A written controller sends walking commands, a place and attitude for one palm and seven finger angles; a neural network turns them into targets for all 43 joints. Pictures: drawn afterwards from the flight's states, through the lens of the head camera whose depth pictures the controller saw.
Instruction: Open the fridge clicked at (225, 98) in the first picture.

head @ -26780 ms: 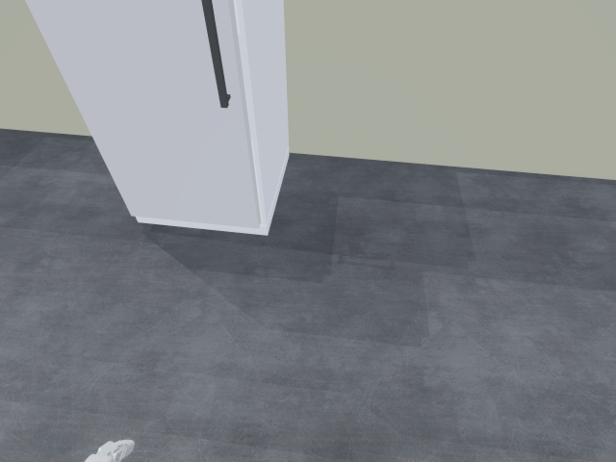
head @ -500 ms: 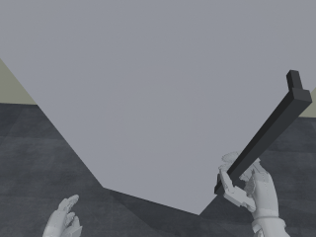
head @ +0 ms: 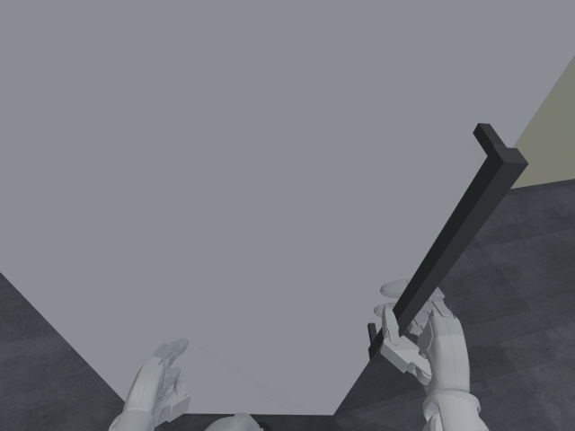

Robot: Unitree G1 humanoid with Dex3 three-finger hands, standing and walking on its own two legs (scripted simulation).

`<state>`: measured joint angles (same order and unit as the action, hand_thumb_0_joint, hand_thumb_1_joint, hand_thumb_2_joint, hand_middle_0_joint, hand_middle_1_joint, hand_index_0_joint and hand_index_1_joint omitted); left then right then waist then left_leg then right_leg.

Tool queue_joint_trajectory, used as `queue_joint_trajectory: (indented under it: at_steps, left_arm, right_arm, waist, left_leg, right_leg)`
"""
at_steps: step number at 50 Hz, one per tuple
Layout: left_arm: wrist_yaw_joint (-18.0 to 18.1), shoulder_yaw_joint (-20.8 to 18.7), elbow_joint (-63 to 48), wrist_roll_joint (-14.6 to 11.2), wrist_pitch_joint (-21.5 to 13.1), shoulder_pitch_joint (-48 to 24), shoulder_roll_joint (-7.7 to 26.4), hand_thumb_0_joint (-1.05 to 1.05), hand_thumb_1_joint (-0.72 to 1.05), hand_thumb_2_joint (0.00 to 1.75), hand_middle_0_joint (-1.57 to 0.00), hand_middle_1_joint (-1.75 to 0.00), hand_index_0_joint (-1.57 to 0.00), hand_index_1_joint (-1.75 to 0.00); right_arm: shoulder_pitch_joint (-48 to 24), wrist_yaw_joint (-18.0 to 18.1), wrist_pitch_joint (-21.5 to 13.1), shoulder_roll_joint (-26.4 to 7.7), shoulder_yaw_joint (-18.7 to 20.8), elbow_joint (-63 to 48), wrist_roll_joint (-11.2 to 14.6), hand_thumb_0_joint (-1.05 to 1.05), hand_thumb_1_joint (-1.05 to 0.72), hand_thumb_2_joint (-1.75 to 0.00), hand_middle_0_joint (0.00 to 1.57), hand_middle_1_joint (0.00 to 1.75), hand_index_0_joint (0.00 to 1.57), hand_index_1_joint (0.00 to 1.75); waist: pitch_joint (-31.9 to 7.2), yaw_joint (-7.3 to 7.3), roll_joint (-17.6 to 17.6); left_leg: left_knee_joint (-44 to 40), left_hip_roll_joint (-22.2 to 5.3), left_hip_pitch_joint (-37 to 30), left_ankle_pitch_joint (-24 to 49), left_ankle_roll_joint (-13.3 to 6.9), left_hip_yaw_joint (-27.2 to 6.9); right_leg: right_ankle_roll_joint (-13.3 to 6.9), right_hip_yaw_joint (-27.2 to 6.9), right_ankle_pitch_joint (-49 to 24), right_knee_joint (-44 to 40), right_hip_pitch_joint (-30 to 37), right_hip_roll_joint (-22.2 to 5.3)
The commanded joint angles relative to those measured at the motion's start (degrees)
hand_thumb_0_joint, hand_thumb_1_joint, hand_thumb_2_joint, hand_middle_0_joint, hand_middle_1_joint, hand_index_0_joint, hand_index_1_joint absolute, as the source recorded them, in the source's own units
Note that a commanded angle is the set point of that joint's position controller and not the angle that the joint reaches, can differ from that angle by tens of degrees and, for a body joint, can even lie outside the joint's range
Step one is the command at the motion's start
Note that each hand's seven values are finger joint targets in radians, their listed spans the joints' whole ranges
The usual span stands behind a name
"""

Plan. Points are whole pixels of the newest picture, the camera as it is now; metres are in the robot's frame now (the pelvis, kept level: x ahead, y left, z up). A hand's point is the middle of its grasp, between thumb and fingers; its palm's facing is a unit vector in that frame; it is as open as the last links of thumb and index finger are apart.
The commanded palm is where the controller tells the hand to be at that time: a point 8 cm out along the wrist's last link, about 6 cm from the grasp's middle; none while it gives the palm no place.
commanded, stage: walk backward, drawing the door open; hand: right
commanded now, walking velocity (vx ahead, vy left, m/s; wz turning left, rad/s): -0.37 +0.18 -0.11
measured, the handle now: (414, 276) +0.28 -0.13 +0.13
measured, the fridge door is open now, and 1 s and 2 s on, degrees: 15 64 89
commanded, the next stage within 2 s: stop walking and hold the door back in 1.32 s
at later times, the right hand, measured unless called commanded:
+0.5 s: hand out of the picture +0.02 -0.04 +0.07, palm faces +0.37 +0.90 -0.25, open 5.8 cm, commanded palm -0.03 -0.08 +0.07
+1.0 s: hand out of the picture -0.14 +0.11 +0.07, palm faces +0.72 +0.60 -0.34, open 6.1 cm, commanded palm -0.20 +0.11 +0.07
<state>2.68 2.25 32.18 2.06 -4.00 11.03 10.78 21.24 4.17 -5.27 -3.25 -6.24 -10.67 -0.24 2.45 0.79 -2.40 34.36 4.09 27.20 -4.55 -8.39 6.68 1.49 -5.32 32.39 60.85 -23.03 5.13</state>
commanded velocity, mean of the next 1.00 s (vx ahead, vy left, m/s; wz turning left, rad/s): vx -0.22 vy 0.36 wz -0.70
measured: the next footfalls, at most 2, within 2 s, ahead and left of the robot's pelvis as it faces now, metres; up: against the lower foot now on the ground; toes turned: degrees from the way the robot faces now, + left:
left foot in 0.44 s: -0.10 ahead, +0.25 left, +0.00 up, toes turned -12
right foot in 0.72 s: -0.22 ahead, +0.11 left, +0.00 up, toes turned -26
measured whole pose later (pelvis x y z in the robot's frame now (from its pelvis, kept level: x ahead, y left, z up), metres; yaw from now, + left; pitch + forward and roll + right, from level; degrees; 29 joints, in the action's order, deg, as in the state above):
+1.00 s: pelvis -0.20 +0.41 +0.01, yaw -36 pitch -3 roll +1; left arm 5.2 -0.3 38.3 2.2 -9.2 14.7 9.2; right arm 22.6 5.7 -7.4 -13.0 8.9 -5.6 -0.6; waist 3.1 -1.1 -4.0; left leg 35.7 -0.1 18.4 -14.6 2.1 1.1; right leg 4.3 -12.2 19.9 34.2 -22.7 -10.4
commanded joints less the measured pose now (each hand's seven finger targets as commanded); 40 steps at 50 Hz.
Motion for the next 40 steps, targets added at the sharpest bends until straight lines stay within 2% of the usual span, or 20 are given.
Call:
queue_joint_trajectory:
  at_steps: [1, 4, 6, 7, 9, 11, 13, 15, 20, 23, 24, 25, 27, 30, 33, 34, 35, 36, 37, 40]
  left_arm:
    - [0.3, -2.1, -7.8, 0.1, 1.4, -3.4, 3.8, 0.0, 0.9, 0.9, -0.2, -0.3, -0.2, -0.3]
    - [0.8, -0.9, -6.4, -0.1, 3.0, -2.7, 3.0, 0.0, 0.9, 0.9, -0.2, -0.3, -0.2, -0.3]
    - [1.5, -1.7, -7.0, -0.5, 3.3, -1.7, 4.3, 0.0, 0.9, 0.9, -0.2, -0.3, -0.2, -0.3]
    - [1.6, -2.0, -8.0, -0.7, 3.1, -0.3, 5.1, 0.0, 0.9, 0.9, -0.2, -0.3, -0.2, -0.3]
    - [1.4, -2.0, -11.1, 0.6, 1.6, -3.2, 7.2, 0.0, 0.9, 0.9, -0.2, -0.3, -0.2, -0.3]
    - [2.6, -2.4, -9.5, 1.5, 3.2, -4.1, 3.7, 0.0, 0.9, 0.9, -0.2, -0.3, -0.2, -0.3]
    - [1.6, -3.4, -9.0, -0.3, 2.8, -9.3, 6.8, 0.0, 0.9, 0.9, -0.2, -0.3, -0.2, -0.3]
    - [1.3, -4.7, -7.3, -0.1, -0.6, -5.4, 7.5, 0.0, 0.9, 0.9, -0.2, -0.3, -0.2, -0.3]
    - [1.8, -4.6, -4.2, -0.1, -3.9, -2.4, 6.0, 0.0, 0.9, 0.9, -0.2, -0.3, -0.2, -0.3]
    - [2.0, -4.4, -3.6, -0.8, -3.6, -3.5, 2.8, 0.0, 0.9, 0.9, -0.2, -0.3, -0.2, -0.3]
    - [2.8, -5.1, -2.8, -1.7, -4.2, -4.1, 3.0, 0.0, 0.9, 0.9, -0.2, -0.3, -0.2, -0.3]
    - [3.8, -5.7, -1.9, -1.6, -5.1, -6.0, 3.5, 0.0, 0.9, 0.9, -0.2, -0.3, -0.2, -0.3]
    - [4.2, -5.3, 0.1, -0.4, -6.1, -6.1, 3.3, 0.0, 0.9, 0.9, -0.2, -0.3, -0.2, -0.3]
    - [4.7, -3.8, -0.5, 1.2, -7.4, -6.2, 2.2, 0.0, 0.9, 0.9, -0.2, -0.3, -0.2, -0.3]
    - [5.3, -3.7, -0.6, 1.3, -8.7, -1.4, 3.5, 0.0, 0.9, 0.9, -0.2, -0.3, -0.2, -0.3]
    - [5.4, -4.5, -0.7, 1.3, -9.7, 2.5, 4.6, 0.0, 0.9, 0.9, -0.2, -0.3, -0.2, -0.3]
    - [5.1, -5.7, -2.2, 2.2, -10.4, 2.9, 7.4, 0.0, 0.9, 0.9, -0.2, -0.3, -0.2, -0.3]
    - [4.8, -5.2, -1.3, 3.2, -9.3, 3.6, 8.1, 0.0, 0.9, 0.9, -0.2, -0.3, -0.2, -0.3]
    - [4.6, -5.0, -2.9, 4.2, -8.0, 0.2, 8.9, 0.0, 0.9, 0.9, -0.2, -0.3, -0.2, -0.3]
    - [4.4, -5.8, -1.7, 3.4, -7.4, -1.9, 8.1, 0.0, 0.9, 0.9, -0.2, -0.3, -0.2, -0.3]
  right_arm:
    - [-1.6, 0.8, -4.1, -7.0, 3.2, -15.1, -1.2, 0.0, -0.9, -0.9, 0.45, 1.4, 0.45, 1.4]
    - [-1.1, 1.2, -4.6, -8.1, 3.7, -11.2, -1.0, 0.0, -0.9, -0.9, 0.45, 1.4, 0.45, 1.4]
    - [-2.5, 1.7, -3.9, -8.6, 3.7, -9.4, -1.4, 0.0, -0.9, -0.9, 0.45, 1.4, 0.45, 1.4]
    - [-3.7, 1.8, -3.7, -7.6, 2.6, -10.5, -1.7, 0.0, -0.9, -0.9, 0.45, 1.4, 0.45, 1.4]
    - [-3.8, 3.1, -3.1, -7.7, 2.6, -12.6, -2.1, 0.0, -0.9, -0.9, 0.45, 1.4, 0.45, 1.4]
    - [-3.7, 3.8, -2.7, -11.8, 7.6, -12.3, -4.3, 0.0, -0.9, -0.9, 0.45, 1.4, 0.45, 1.4]
    - [2.1, 4.4, -0.6, -8.5, 5.3, -5.5, -3.9, 0.0, -0.9, -0.9, 0.45, 1.4, 0.45, 1.4]
    - [-0.6, 4.6, 0.2, -5.1, 1.9, -4.7, -3.8, 0.0, -0.9, -0.9, 0.45, 1.4, 0.45, 1.4]
    - [-2.6, 2.2, -4.6, -9.4, 4.3, -11.1, -2.2, 0.0, -0.9, -0.9, 0.45, 1.4, 0.45, 1.4]
    - [-1.5, 1.7, -6.3, -13.8, 10.1, -14.4, -1.1, 0.0, -0.9, -0.9, 0.45, 1.4, 0.45, 1.4]
    - [1.7, 1.9, -4.9, -13.7, 11.4, -7.0, -0.3, 0.0, -0.9, -0.9, 0.45, 1.4, 0.45, 1.4]
    - [-1.1, 2.0, -4.0, -13.9, 11.1, -7.0, -0.9, 0.0, -0.9, -0.9, 0.45, 1.4, 0.45, 1.4]
    - [-4.2, 1.7, -3.6, -13.1, 10.6, -5.0, -2.4, 0.0, -0.9, -0.9, 0.45, 1.4, 0.45, 1.4]
    - [-2.2, 0.5, -6.6, -12.4, 11.7, -2.5, -2.6, 0.0, -0.9, -0.9, 0.45, 1.4, 0.45, 1.4]
    - [0.2, -0.4, -8.2, -10.9, 10.6, -5.0, -1.3, 0.0, -0.9, -0.9, 0.45, 1.4, 0.45, 1.4]
    - [-0.5, -0.7, -8.6, -11.6, 10.3, -6.7, -1.0, 0.0, -0.9, -0.9, 0.45, 1.4, 0.45, 1.4]
    - [-0.1, -0.9, -9.5, -10.9, 10.1, -8.4, -1.1, 0.0, -0.9, -0.9, 0.45, 1.4, 0.45, 1.4]
    - [0.6, -0.1, -10.4, -11.6, 9.5, -7.8, -2.8, 0.0, -0.9, -0.9, 0.45, 1.4, 0.45, 1.4]
    - [2.0, 0.3, -10.9, -12.8, 11.8, -11.5, -3.2, 0.0, -0.9, -0.9, 0.45, 1.4, 0.45, 1.4]
    - [-1.3, 0.0, -8.2, -14.0, 13.5, -13.4, -3.3, 0.0, -0.9, -0.9, 0.45, 1.4, 0.45, 1.4]
  waist:
    - [-19.7, -2.22, 3.2]
    - [-18.2, -3.39, 4.6]
    - [-15.4, -4.42, 6.7]
    - [-14.9, -5.26, 5.0]
    - [-7.0, -4.89, -18.2]
    - [1.2, -3.69, -9.4]
    - [3.0, -0.33, -1.4]
    - [0.8, -0.13, -6.9]
    - [-8.2, -3.29, -13.5]
    - [-11.9, -4.39, -2.2]
    - [-11.9, -3.33, 10.0]
    - [-10.5, -2.4, 20.2]
    - [-6.1, -1.68, 19.2]
    - [-0.2, -1.31, 11.7]
    - [-2.6, -3.29, 3.3]
    - [-6.2, -5.11, -0.9]
    - [-7.3, -4.09, -13.2]
    - [-8.0, -3.66, -13.2]
    - [-9.4, -2.25, -5.0]
    - [-2.9, -2.41, -10.2]
  left_leg:
    - [-19.9, -19.0, -6.2, -9.1, 0.7, -19.1]
    - [-25.9, -13.2, 0.8, -29.4, 10.0, -9.4]
    - [-24.3, -13.0, 4.7, -33.1, 10.4, -5.7]
    - [-17.5, -11.9, 6.0, -32.5, 9.8, -5.0]
    - [29.4, -0.8, -0.6, -20.9, 11.6, -7.1]
    - [43.2, -2.7, -1.7, -14.9, 11.5, -15.4]
    - [34.2, -2.3, -4.1, -17.2, 10.9, -13.0]
    - [14.7, -0.1, -5.5, -20.8, 10.4, -4.5]
    - [-14.9, 3.3, -16.2, -20.7, 10.3, 1.3]
    - [-17.5, -5.1, -6.2, -13.8, 6.7, -2.6]
    - [-20.6, -8.9, 0.5, -22.2, 4.6, -3.3]
    - [-22.9, -13.9, 5.9, -26.4, 1.4, -9.4]
    - [-21.3, -19.2, 2.1, -18.5, -3.6, -14.3]
    - [-13.3, -17.5, -8.2, 5.6, -2.8, -4.8]
    - [-2.4, -11.7, -11.3, 6.3, 0.8, -2.4]
    - [6.6, -9.7, -3.4, 0.2, 4.0, -2.3]
    - [20.1, -3.7, 12.5, -19.6, 10.2, -1.3]
    - [30.7, -4.3, 18.8, -29.1, 13.6, -8.8]
    - [35.0, -5.6, 17.7, -25.2, 14.0, -15.1]
    - [27.8, -6.7, 11.2, -17.3, 12.5, -13.3]
  right_leg:
    - [-1.4, 6.6, 3.2, -4.2, 7.6, -1.8]
    - [-1.3, 13.1, -4.1, -16.4, 12.8, 0.6]
    - [-2.2, 11.4, -4.3, -24.3, 15.2, -2.2]
    - [-3.8, 4.7, -1.2, -30.9, 15.3, -6.4]
    - [-14.8, -39.2, 24.5, -61.2, -12.4, -33.6]
    - [-15.1, -36.3, 14.5, -60.3, -21.9, -33.3]
    - [-12.3, -19.0, 6.1, -50.9, -17.6, -26.6]
    - [-6.0, -5.3, -0.9, -46.9, -5.3, -18.1]
    - [-0.6, -0.4, -8.4, -46.5, 7.8, -9.3]
    - [1.1, 6.0, -17.1, -31.0, 16.7, -4.2]
    - [1.8, 8.2, -12.8, -21.9, 16.0, -2.1]
    - [1.2, 7.9, -11.4, -7.5, 13.6, -1.8]
    - [0.7, 5.5, -2.8, 14.4, -2.0, -1.9]
    - [-0.2, 6.1, -1.6, -3.7, -4.8, -7.8]
    - [-0.7, 8.4, -13.7, -31.5, 3.8, -6.8]
    - [-2.0, 4.0, -22.6, -39.8, 16.1, -10.5]
    - [-8.0, -21.7, -39.1, -44.9, 27.0, -27.7]
    - [-13.4, -39.8, -52.0, -47.5, 31.7, -39.3]
    - [-17.8, -37.1, -45.3, -47.4, 29.1, -41.6]
    - [-11.4, -18.9, -40.3, -43.0, 16.9, -29.8]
